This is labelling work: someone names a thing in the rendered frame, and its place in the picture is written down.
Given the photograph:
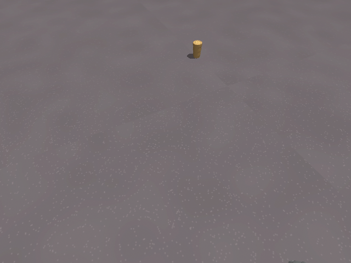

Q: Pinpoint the cup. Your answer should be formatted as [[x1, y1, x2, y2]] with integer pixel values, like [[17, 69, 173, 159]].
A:
[[193, 41, 202, 58]]

